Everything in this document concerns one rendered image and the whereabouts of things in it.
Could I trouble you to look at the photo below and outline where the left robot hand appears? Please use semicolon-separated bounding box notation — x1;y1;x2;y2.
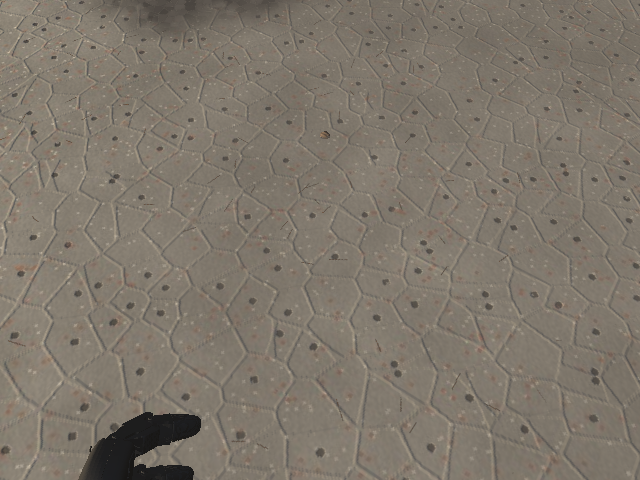
78;412;201;480

